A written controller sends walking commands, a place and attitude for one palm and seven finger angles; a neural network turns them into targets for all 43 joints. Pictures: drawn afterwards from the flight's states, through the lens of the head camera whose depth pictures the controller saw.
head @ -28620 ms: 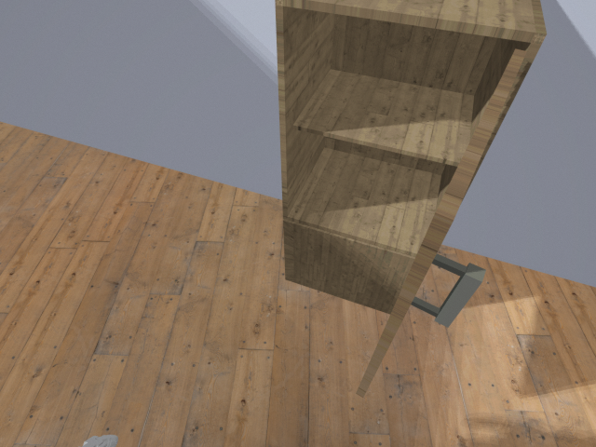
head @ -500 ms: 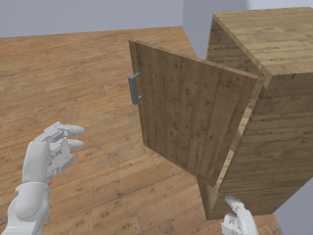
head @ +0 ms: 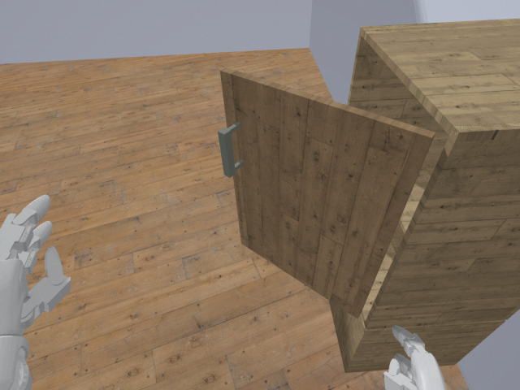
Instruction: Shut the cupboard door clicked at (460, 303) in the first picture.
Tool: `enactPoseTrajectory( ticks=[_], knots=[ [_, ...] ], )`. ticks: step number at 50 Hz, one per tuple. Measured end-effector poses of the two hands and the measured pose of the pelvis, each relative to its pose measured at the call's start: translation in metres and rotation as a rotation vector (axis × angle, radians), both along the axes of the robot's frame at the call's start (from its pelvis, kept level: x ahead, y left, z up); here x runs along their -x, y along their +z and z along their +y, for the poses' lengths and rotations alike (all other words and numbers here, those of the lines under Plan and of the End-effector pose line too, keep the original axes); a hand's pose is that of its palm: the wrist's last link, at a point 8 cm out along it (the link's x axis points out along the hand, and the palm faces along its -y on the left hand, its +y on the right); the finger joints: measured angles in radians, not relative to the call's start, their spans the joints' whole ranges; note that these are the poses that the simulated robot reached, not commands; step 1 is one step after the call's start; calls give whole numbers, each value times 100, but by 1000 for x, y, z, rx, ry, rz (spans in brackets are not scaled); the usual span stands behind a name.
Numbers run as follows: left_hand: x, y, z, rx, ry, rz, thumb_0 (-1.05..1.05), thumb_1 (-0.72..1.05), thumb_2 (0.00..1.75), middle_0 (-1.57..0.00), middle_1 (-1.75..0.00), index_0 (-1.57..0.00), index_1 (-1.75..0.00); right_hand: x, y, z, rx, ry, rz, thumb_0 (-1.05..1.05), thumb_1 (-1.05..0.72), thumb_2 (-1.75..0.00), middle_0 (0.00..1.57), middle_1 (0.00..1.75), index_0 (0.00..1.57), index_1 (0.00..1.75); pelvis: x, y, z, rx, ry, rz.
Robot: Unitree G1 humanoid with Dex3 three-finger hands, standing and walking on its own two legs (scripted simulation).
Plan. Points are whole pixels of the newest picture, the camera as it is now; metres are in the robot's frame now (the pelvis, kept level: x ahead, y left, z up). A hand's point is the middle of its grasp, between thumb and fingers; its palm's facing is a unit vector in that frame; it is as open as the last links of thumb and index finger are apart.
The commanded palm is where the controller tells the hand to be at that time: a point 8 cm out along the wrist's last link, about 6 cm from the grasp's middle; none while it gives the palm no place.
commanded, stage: draw the hand back to the body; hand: left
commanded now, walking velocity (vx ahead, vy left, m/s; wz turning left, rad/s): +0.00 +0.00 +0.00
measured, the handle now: (232, 149) +0.61 +0.15 +0.05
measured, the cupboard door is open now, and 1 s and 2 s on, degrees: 48 48 48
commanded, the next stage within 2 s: step back with the hand held close in 0.10 s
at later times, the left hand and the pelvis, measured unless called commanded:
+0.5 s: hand (56, 280) +0.19 +0.28 +0.14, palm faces +0.37 -0.80 -0.48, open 7.4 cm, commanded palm +0.13 +0.32 +0.17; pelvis -0.01 +0.02 +0.00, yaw +0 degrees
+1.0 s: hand out of the picture +0.09 +0.29 +0.16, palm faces +0.48 -0.76 -0.44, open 7.5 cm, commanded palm +0.03 +0.32 +0.17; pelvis -0.10 +0.02 -0.03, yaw +2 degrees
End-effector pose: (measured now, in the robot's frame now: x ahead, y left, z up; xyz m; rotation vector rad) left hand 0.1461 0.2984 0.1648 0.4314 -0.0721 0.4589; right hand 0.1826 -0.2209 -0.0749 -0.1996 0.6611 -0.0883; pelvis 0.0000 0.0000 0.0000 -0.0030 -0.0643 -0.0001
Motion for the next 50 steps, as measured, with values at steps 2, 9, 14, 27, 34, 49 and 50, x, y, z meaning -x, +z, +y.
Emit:
enactPoseTrajectory(
  ticks=[2,9,14,27,34,49,50],
  knots=[
    [-2,2,-2,-6,-14,-6,2,89,90,-22,-31,-22,-31,-1,2,2,-4,0,-9,2,-90,-90,20,30,20,30,-1,0,-1,0,-2,-1],
    [-5,7,-1,-28,-21,-10,1,89,90,-21,-30,-21,-30,0,1,5,-22,2,-6,2,-90,-90,20,30,20,30,-2,0,-1,1,-7,2],
    [-6,6,2,-36,-17,4,1,89,90,-21,-30,-21,-30,4,-4,3,-18,-1,29,2,-90,-90,20,30,20,30,-3,0,-1,8,1,21],
    [-3,4,20,-110,-87,31,1,89,90,-21,-30,-21,-30,24,-7,-4,38,-106,109,2,-90,-90,20,30,20,30,11,-4,19,13,-8,85],
    [16,10,30,-138,-108,-28,1,89,90,-21,-30,-21,-30,45,1,7,47,-109,80,2,-90,-90,20,30,20,30,33,-7,27,20,-14,87],
    [90,5,31,-183,-59,-186,1,88,90,-21,-30,-21,-30,110,-12,10,82,-34,55,1,-90,-90,20,30,21,30,92,-24,20,49,28,52],
    [95,7,29,-190,-57,-199,1,88,90,-21,-30,-21,-30,114,-14,9,83,-29,58,1,-90,-90,20,30,21,30,95,-25,18,49,33,49]
  ],
)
